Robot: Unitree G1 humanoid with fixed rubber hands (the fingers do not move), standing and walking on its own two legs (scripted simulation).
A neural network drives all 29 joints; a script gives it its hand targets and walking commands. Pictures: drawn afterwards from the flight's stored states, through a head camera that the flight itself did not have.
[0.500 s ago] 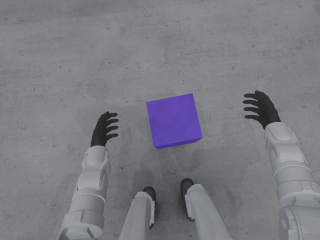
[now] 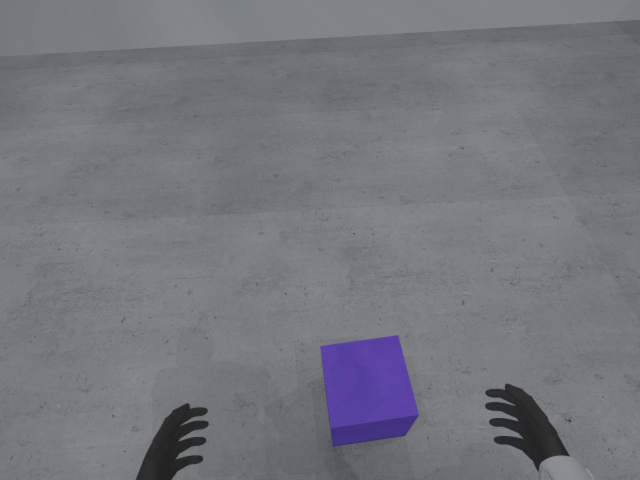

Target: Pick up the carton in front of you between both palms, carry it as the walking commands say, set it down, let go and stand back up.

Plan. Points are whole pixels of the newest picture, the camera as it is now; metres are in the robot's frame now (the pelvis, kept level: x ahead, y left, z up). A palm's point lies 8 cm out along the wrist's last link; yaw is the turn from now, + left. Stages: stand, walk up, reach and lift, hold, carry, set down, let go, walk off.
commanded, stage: let go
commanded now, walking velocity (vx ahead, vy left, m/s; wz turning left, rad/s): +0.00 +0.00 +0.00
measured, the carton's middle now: (364, 392) +0.41 -0.06 -0.65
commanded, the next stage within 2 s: stand in 0.46 s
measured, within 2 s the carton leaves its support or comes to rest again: neither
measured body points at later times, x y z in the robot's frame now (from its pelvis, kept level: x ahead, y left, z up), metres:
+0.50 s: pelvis +0.00 +0.00 +0.00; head +0.00 +0.00 +0.45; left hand +0.17 +0.24 -0.07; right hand +0.16 -0.24 -0.08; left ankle -0.03 +0.10 -0.74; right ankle -0.01 -0.12 -0.74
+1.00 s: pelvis +0.01 -0.01 +0.00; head +0.02 -0.01 +0.45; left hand +0.14 +0.29 -0.10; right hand +0.16 -0.30 -0.10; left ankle -0.03 +0.10 -0.74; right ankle -0.01 -0.12 -0.74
